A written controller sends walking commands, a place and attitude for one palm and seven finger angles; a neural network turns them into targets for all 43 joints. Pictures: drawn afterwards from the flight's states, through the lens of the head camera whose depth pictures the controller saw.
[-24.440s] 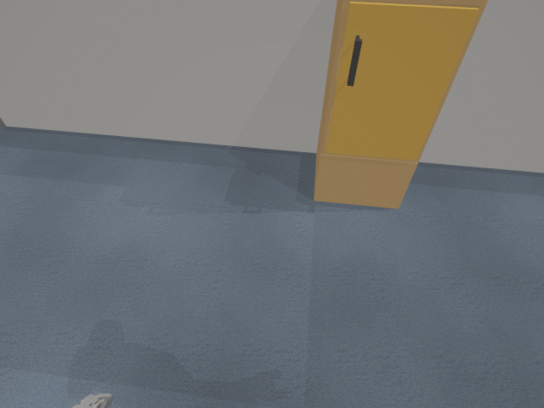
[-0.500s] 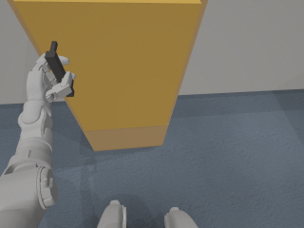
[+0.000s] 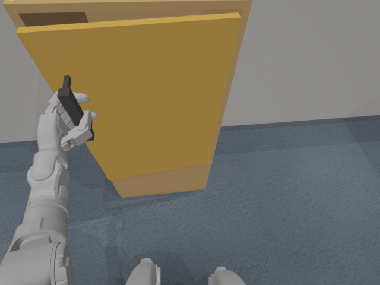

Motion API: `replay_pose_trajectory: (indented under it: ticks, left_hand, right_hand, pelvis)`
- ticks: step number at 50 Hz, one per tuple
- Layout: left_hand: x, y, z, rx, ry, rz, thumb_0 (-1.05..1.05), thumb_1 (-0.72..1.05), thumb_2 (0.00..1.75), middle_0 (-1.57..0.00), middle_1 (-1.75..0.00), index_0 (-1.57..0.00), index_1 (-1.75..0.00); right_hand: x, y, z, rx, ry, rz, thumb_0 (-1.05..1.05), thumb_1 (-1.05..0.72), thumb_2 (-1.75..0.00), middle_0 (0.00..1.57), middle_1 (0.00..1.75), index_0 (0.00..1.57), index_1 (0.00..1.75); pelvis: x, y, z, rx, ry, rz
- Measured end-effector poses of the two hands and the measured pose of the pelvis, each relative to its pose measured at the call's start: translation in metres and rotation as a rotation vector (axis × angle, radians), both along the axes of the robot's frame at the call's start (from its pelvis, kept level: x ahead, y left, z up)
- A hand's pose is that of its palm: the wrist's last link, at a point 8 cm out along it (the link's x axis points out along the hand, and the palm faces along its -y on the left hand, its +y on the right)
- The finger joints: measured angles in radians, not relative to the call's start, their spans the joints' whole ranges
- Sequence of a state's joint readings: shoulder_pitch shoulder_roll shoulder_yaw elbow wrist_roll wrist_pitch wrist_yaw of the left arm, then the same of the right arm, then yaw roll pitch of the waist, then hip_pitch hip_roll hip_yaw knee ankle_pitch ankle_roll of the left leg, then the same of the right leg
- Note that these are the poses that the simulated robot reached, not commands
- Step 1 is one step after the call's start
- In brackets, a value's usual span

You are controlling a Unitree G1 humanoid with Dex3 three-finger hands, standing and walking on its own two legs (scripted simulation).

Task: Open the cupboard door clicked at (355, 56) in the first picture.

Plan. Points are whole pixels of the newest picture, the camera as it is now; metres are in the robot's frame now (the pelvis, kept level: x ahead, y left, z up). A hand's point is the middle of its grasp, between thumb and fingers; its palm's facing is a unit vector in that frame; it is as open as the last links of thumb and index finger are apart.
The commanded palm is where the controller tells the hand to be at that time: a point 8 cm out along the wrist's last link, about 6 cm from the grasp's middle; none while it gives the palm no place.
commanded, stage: pull the door open along its arc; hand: left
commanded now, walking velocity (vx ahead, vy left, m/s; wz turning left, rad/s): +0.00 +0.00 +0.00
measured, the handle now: (79, 110) +0.48 +0.24 +0.06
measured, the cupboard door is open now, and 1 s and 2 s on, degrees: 5 42 46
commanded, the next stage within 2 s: open thumb and fingers to let go in 0.74 s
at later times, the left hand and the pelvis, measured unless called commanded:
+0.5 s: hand (120, 181) +0.30 +0.12 +0.07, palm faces +0.49 -0.87 +0.07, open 6.1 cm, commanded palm +0.24 +0.15 +0.07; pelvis +0.01 -0.01 +0.00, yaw +4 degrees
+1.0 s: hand (149, 203) +0.26 +0.07 +0.07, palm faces +0.45 -0.89 -0.01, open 6.0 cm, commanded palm +0.21 +0.11 +0.07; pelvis +0.01 -0.04 +0.00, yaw +5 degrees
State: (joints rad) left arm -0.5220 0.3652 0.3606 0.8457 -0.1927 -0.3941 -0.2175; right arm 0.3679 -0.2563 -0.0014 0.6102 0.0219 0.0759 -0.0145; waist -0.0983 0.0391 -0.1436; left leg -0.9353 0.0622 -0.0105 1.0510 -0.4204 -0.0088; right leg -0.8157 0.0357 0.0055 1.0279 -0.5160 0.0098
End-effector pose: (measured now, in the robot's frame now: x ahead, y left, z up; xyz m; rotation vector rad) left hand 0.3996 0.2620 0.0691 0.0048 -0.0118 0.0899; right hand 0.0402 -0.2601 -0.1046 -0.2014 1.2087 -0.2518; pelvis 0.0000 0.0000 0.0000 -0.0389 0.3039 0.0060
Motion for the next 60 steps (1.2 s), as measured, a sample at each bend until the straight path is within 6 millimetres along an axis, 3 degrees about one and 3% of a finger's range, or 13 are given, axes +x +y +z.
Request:
replay_pose_trajectory:
  ticks: [8, 17, 23, 30, 40, 51, 60]
  left_hand:
    - [-0.05, -0.018, -0.001, -0.02, -0.011, -0.033, 0.01, 0.72, 0.74, -0.34, -1.33, -0.32, -1.32]
    - [-0.104, -0.062, -0.003, -0.096, -0.042, 0.255, 0.02, 0.69, 0.78, -0.32, -1.34, -0.34, -1.28]
    - [-0.132, -0.093, 0.0, -0.085, -0.023, 0.404, 0.02, 0.69, 0.8, -0.32, -1.34, -0.34, -1.29]
    - [-0.162, -0.125, 0.004, -0.022, 0.023, 0.411, 0.01, 0.71, 0.8, -0.3, -1.32, -0.32, -1.31]
    - [-0.191, -0.154, 0.006, -0.003, 0.054, 0.285, 0.0, 0.69, 0.76, -0.31, -1.32, -0.35, -1.34]
    - [-0.178, -0.153, -0.001, -0.006, 0.04, 0.381, 0.0, 0.62, 0.78, -0.36, -1.33, -0.39, -1.33]
    - [-0.182, -0.151, -0.002, -0.003, 0.055, 0.392, 0.01, 0.2, 0.6, -0.35, -1.28, -0.36, -1.28]
  right_hand:
    - [0.051, 0.007, 0.015, 0.027, -0.155, 0.046, 0.01, -0.9, -0.9, 0.2, 0.3, 0.2, 0.3]
    - [0.128, 0.031, 0.026, 0.076, -0.346, 0.22, 0.01, -0.91, -0.9, 0.2, 0.3, 0.19, 0.3]
    - [0.158, 0.049, 0.031, 0.119, -0.409, 0.309, 0.01, -0.91, -0.9, 0.2, 0.3, 0.2, 0.3]
    - [0.163, 0.054, 0.036, 0.138, -0.425, 0.331, 0.01, -0.9, -0.9, 0.2, 0.3, 0.2, 0.3]
    - [0.157, 0.036, 0.039, 0.131, -0.455, 0.306, 0.02, -0.9, -0.9, 0.2, 0.3, 0.2, 0.3]
    - [0.159, 0.021, 0.024, 0.103, -0.433, 0.32, 0.02, -0.9, -0.9, 0.2, 0.3, 0.2, 0.3]
    - [0.156, 0.02, 0.024, 0.107, -0.429, 0.318, 0.02, -0.9, -0.9, 0.2, 0.3, 0.2, 0.3]
  pelvis:
    - [0.01, 0.001, 0.01, 0.01, -0.04, -0.002]
    - [0.009, -0.002, 0.007, 0.021, -0.066, 0.023]
    - [0.008, -0.008, 0.004, 0.024, -0.085, 0.05]
    - [0.01, -0.017, 0.008, 0.029, -0.112, 0.068]
    - [0.014, -0.029, 0.01, 0.035, -0.138, 0.071]
    - [0.01, -0.039, 0.003, 0.049, -0.119, 0.076]
    - [0.013, -0.04, 0.005, 0.051, -0.116, 0.079]
